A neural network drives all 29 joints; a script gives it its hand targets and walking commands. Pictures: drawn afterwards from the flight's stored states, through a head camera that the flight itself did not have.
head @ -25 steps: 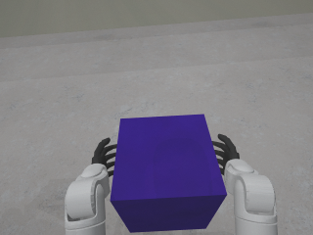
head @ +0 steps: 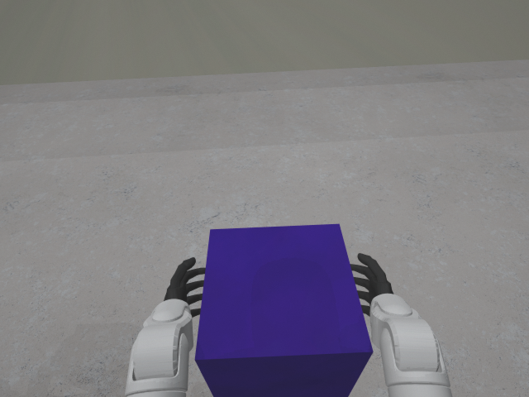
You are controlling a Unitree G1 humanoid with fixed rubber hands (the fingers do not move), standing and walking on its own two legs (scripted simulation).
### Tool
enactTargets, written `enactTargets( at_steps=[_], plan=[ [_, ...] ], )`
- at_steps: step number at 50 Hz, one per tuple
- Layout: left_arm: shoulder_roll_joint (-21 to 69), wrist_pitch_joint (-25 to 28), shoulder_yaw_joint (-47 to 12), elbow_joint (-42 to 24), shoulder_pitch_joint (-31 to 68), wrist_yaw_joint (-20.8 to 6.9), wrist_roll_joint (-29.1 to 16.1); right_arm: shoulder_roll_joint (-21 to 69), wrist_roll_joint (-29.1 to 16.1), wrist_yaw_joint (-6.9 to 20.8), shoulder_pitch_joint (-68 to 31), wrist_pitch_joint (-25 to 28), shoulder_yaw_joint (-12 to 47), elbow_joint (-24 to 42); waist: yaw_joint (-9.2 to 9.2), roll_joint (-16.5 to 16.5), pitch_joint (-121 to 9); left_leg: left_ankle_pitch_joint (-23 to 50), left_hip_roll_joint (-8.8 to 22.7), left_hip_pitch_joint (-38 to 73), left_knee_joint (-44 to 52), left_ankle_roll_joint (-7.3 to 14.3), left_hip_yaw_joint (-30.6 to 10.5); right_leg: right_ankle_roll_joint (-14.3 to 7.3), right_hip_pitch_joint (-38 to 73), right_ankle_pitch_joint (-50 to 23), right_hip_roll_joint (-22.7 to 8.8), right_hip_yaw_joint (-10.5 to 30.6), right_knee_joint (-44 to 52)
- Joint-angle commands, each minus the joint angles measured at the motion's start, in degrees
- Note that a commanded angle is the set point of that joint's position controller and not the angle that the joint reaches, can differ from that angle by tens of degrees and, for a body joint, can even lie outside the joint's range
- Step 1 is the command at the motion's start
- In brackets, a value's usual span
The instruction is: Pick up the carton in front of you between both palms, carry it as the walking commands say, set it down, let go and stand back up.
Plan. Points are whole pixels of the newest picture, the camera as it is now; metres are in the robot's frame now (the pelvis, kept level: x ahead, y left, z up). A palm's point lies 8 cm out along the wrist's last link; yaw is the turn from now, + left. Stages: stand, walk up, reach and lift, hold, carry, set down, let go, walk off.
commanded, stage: carry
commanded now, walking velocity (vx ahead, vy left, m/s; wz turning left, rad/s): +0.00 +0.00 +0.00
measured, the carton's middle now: (278, 320) +0.28 +0.00 -0.04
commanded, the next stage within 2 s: hold in 2.00 s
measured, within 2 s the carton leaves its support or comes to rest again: neither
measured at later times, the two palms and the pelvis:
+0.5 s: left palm (175, 299) +0.29 +0.16 +0.01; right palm (363, 298) +0.29 -0.14 +0.01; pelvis +0.02 +0.02 -0.02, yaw +0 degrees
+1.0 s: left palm (178, 319) +0.26 +0.15 +0.02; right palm (378, 315) +0.25 -0.15 +0.02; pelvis -0.03 +0.00 -0.02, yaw +0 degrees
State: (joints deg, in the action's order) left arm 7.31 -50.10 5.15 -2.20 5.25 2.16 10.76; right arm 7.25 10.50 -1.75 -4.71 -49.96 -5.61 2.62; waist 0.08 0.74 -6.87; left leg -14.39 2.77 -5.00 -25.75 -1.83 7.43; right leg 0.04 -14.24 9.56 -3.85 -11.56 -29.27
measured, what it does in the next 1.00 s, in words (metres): steps on the spot: left foot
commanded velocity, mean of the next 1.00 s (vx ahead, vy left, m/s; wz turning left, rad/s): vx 0.00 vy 0.00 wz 0.00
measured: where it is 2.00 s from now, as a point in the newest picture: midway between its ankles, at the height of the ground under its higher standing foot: outside the picture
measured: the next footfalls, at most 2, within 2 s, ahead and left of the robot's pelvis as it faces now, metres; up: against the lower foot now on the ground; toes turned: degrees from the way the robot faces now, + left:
left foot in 0.28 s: +0.01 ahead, +0.10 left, +0.00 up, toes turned -6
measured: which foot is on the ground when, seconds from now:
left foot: down 0.00-0.18, up 0.20-0.26, down 0.28-1.00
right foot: down 0.00-1.00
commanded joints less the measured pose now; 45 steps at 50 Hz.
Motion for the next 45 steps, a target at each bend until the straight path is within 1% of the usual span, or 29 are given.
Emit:
enactTargets(
  at_steps=[1, 2, 3, 4, 5, 6, 7, 8, 9, 10, 11, 12, 13, 14, 15, 16, 17, 18, 19, 20, 21, 23, 26, 28, 30, 33, 37, 40, 45],
  plan=[
    [43.8, 8.44, -30.52, 0.35, 24.56, -10.91, -11.53, 42.65, -11.16, 10.9, -24.75, 8.5, 29.34, -0.22, -0.26, 3.47, -10.87, 52.33, 2.89, 8.57, 3.83, -0.04, -0.1, -0.65, 5.35, -25.2, -0.29, -0.35, -1.22],
    [43.73, 9.6, -29.62, 1.83, 24.99, -10.83, -10.71, 42.69, -10.49, 10.86, -25.11, 9.67, 28.45, -1.53, -0.31, 5.13, -10.69, 59.34, 3.58, 12.51, 1.06, 0.64, -0.64, -0.25, 2.02, -18.91, 0.72, -1.28, 1.3],
    [43.68, 10.79, -28.66, 3.32, 25.4, -10.8, -9.94, 42.77, -9.85, 10.8, -25.58, 10.85, 27.6, -2.78, -0.32, 5.83, -10.95, 64.63, 4.04, 14.22, -2.56, 1.16, -1.02, 0.16, 1.17, -15.95, 1.45, -1.86, 4.51],
    [43.95, 11.93, -28.1, 4.22, 26.17, -10.86, -9.44, 43.08, -9.5, 10.73, -25.94, 12.01, 27.23, -3.57, -0.42, 5.26, -11.79, 65.95, 4.04, 12.53, -6.41, 1.31, -0.99, 0.42, 4.13, -18.4, 1.61, -1.78, 7.63],
    [44.35, 12.91, -27.77, 4.59, 26.92, -10.96, -9.23, 43.59, -9.51, 10.66, -26.71, 13.04, 27.49, -3.64, -0.2, 2.63, -12.98, 60.4, 3.58, 5.92, -9.97, 1.06, -0.74, 0.21, 11.77, -27.27, 0.72, -0.55, 9.03],
    [44.73, 13.68, -27.6, 4.39, 27.03, -10.98, -9.37, 44.15, -9.98, 10.64, -28.02, 13.81, 28.22, -3.12, 0.39, -2.37, -14.04, 45.69, 2.58, -5.74, -13.02, -0.02, 0.2, -0.83, 23.53, -43.78, -1.63, 1.39, 6.67],
    [45.18, 14.19, -27.76, 4.04, 26.67, -10.93, -9.53, 44.85, -10.36, 10.7, -29.16, 14.27, 29.05, -2.52, 1.45, -9.93, -14.48, 13.39, -0.66, -22.12, -13.7, -0.98, 1.66, -4.22, 37.84, -65.78, -6.49, 5.99, 1.2],
    [45.93, 14.25, -27.93, 4.73, 25.35, -10.78, -9.75, 45.12, -10.38, 10.88, -28.13, 14.35, 29.63, -3.02, 1.68, -14.41, -14.06, -12.78, -2.85, -29.33, -11.02, -0.29, 0.83, -8.13, 42.38, -74.71, -10.87, 9.21, -0.43],
    [46.32, 14.18, -28.44, 4.31, 24.18, -10.56, -9.76, 44.61, -10.49, 10.99, -26.58, 14.38, 29.72, -2.95, 1.34, -12.42, -13.97, -14.83, -1.33, -26.5, -3.91, 0.76, -2.03, -8.65, 38.72, -69.37, -11.88, 9.26, -0.11],
    [46.74, 14.01, -28.86, 3.43, 24.49, -10.42, -9.8, 44.53, -10.69, 11.07, -26.7, 14.44, 29.94, -2.19, 0.76, -9.37, -13.63, -9.23, -0.49, -20.35, 6.31, 1.06, -2.29, -7.3, 32.92, -61.43, -10.1, 7.23, -0.27],
    [46.82, 13.86, -29.51, 2.36, 24.05, -10.26, -9.68, 45.36, -11.11, 11.19, -26.56, 14.14, 30.55, -1.93, 0.51, -6.13, -14.09, 7.63, -0.59, -11.38, 12.8, 0.88, -0.81, -4.91, 26.52, -49.37, -7.55, 4.64, -0.89],
    [47.11, 13.44, -30.9, 0.7, 24.11, -10.26, -10.3, 45.84, -11.54, 11.2, -25.71, 13.65, 31.4, -1.55, 0.02, -3.05, -16.13, 23.85, 1.5, 0.89, 10.7, 1.11, -1.76, -2.49, 16.63, -32.87, -6.54, 4.02, -1.72],
    [47.53, 12.69, -32.14, -0.42, 24.15, -10.5, -11.38, 46.18, -11.94, 11.23, -24.82, 13.02, 32.15, -0.9, -0.03, 2.94, -17.33, 45.79, 6.38, 10.99, 2.52, 2.35, -5.77, -0.09, 4.83, -12.92, -5.03, 3.04, -3.72],
    [47.48, 11.62, -32.92, -0.88, 23.52, -10.82, -11.73, 45.87, -11.89, 11.24, -22.21, 12.17, 31.44, -1.53, -0.48, 8.5, -17.93, 63.07, 10.61, 14.98, -1.77, 4.91, -9.12, 1.31, -0.98, 3.36, -2.81, 3.28, -3.77],
    [48.11, 10.84, -34.28, -1.62, 23.58, -10.98, -12.59, 45.79, -11.87, 11.08, -22.53, 11.32, 31.58, -0.05, -0.49, 9.53, -16.86, 66.14, 12.16, 15.4, -3.04, 6.55, -9.74, 0.85, -4.13, 11.54, -0.72, 4.95, -2.78],
    [48.1, 10.23, -35.11, -3.37, 24.84, -11.16, -13.58, 45.77, -11.78, 11.0, -22.24, 10.71, 30.25, 0.76, -0.4, 9.96, -15.93, 60.24, 12.65, 12.92, -2.84, 7.52, -9.52, 0.27, -3.11, 10.6, -1.05, 5.24, 0.53],
    [47.18, 9.69, -34.79, -3.9, 26.03, -11.28, -13.59, 45.8, -11.87, 11.06, -22.6, 10.3, 29.65, 0.39, -0.34, 8.08, -14.66, 55.2, 11.14, 8.57, -2.21, 6.94, -8.58, 0.36, 0.66, 5.47, -1.93, 4.94, 2.17],
    [45.88, 9.31, -33.34, -2.82, 26.08, -11.21, -13.06, 45.27, -11.7, 11.03, -23.23, 10.09, 29.31, -0.11, -0.4, 5.76, -14.26, 49.92, 9.34, 4.76, -2.38, 5.89, -7.05, 0.78, 4.25, -2.32, -2.9, 4.86, 1.99],
    [44.45, 9.21, -31.55, -1.06, 25.89, -11.1, -12.24, 44.66, -11.23, 10.94, -24.09, 9.97, 28.89, -0.74, -0.5, 3.41, -13.92, 43.81, 8.33, 0.95, -2.7, 4.89, -5.88, 1.07, 6.93, -9.76, -3.99, 4.89, -0.42],
    [43.74, 9.42, -30.18, 0.39, 25.8, -10.98, -11.49, 43.73, -10.8, 10.85, -25.0, 10.12, 28.02, -1.28, -0.49, 1.75, -13.75, 39.31, 7.58, -1.42, -3.05, 4.34, -5.15, 1.01, 8.08, -14.56, -4.99, 5.26, -1.0],
    [43.4, 9.82, -29.09, 1.48, 25.96, -10.94, -11.07, 43.1, -10.67, 10.75, -26.23, 10.43, 27.68, -1.48, -0.52, 0.58, -13.41, 37.23, 6.94, -2.28, -3.3, 3.97, -4.99, 1.02, 8.47, -16.99, -5.54, 5.46, -1.38],
    [44.49, 10.28, -28.92, 2.02, 26.2, -11.04, -11.16, 43.78, -11.25, 10.75, -27.67, 10.83, 28.57, -1.31, -0.41, -0.44, -13.53, 36.51, 6.56, -2.38, -4.11, 3.72, -5.01, 1.1, 8.26, -19.15, -5.95, 5.5, -1.53],
    [46.32, 10.41, -28.35, 3.55, 25.78, -11.48, -10.99, 45.53, -11.8, 11.15, -29.1, 10.76, 29.96, -1.78, -0.38, -1.98, -13.89, 33.37, 6.48, -2.4, -4.52, 3.6, -5.2, 0.95, 7.57, -18.76, -6.04, 5.51, -1.28],
    [46.79, 10.31, -27.52, 4.83, 25.6, -11.77, -10.57, 46.16, -11.52, 11.37, -29.5, 10.52, 29.85, -2.71, -0.36, -2.37, -14.01, 31.41, 6.45, -3.13, -4.41, 3.61, -5.4, 0.78, 7.9, -18.08, -6.12, 5.6, -1.24],
    [47.12, 10.17, -26.95, 5.63, 25.69, -12.03, -10.27, 46.55, -11.12, 11.59, -29.07, 10.25, 29.2, -4.12, -0.36, -2.13, -13.87, 29.35, 6.35, -3.57, -4.12, 3.6, -5.41, 0.6, 7.68, -17.24, -6.22, 5.82, -0.96],
    [48.03, 10.13, -26.81, 6.11, 27.11, -12.47, -10.27, 47.49, -10.63, 12.07, -28.64, 10.1, 27.89, -6.41, -0.38, -0.88, -13.03, 26.64, 6.22, -3.92, -3.4, 3.61, -5.41, 0.44, 6.64, -15.0, -6.29, 6.22, -0.19],
    [49.4, 10.22, -27.66, 5.76, 30.11, -12.92, -11.01, 48.89, -10.48, 12.54, -29.77, 10.25, 27.06, -7.49, -0.37, 0.18, -11.44, 21.76, 6.09, -4.77, -2.0, 3.58, -5.56, 0.29, 5.34, -10.85, -6.31, 6.8, 1.4],
    [50.32, 10.25, -28.2, 5.76, 31.27, -13.14, -11.54, 49.7, -10.77, 12.69, -30.84, 10.35, 27.31, -7.17, -0.36, 0.02, -10.72, 18.24, 5.98, -5.31, -1.16, 3.56, -5.75, 0.09, 4.69, -8.42, -6.29, 7.17, 2.49],
    [50.82, 10.06, -28.0, 6.36, 30.69, -13.34, -11.66, 50.23, -11.16, 12.72, -31.48, 10.14, 28.15, -6.42, -0.37, -1.16, -11.3, 15.33, 5.93, -5.64, -0.59, 3.48, -5.97, -0.25, 4.74, -6.69, -6.19, 7.41, 3.26]
  ],
)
